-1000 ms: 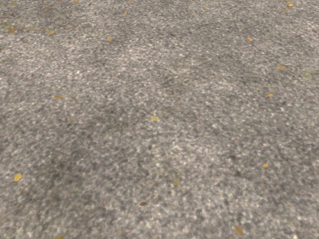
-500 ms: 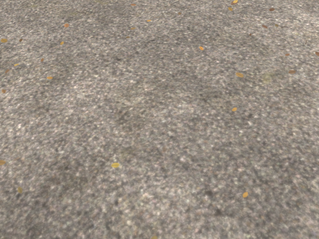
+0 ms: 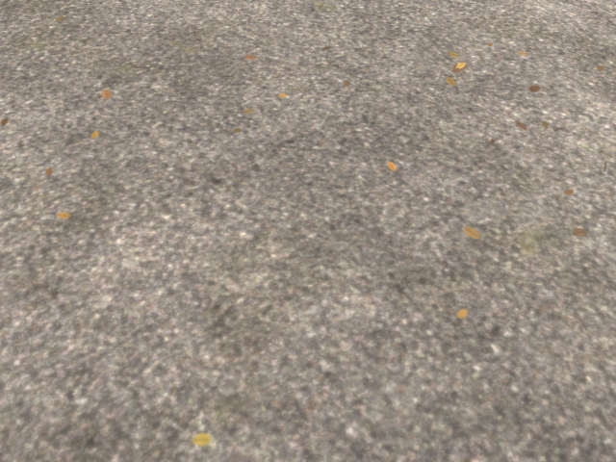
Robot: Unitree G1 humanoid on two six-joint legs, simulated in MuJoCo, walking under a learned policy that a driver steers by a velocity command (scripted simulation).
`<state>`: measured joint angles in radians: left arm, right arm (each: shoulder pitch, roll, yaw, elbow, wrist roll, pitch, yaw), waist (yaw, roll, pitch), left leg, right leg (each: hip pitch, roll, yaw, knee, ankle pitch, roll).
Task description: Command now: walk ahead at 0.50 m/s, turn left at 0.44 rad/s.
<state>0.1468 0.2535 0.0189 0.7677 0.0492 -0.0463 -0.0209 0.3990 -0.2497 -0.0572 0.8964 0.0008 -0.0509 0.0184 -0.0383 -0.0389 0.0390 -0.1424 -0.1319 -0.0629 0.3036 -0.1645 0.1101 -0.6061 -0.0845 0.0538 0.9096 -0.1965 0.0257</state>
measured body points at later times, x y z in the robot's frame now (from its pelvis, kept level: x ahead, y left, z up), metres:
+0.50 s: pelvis +0.26 -0.04 +0.00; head +0.29 -0.05 +0.45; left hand +0.23 +0.25 -0.11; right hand +0.46 -0.26 -0.12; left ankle +0.25 +0.10 -0.66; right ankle +0.26 -0.13 -0.75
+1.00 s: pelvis +0.48 +0.11 +0.00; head +0.49 +0.14 +0.45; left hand +0.43 +0.38 -0.13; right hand +0.67 -0.08 -0.12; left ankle +0.45 +0.15 -0.75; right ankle +0.59 -0.01 -0.67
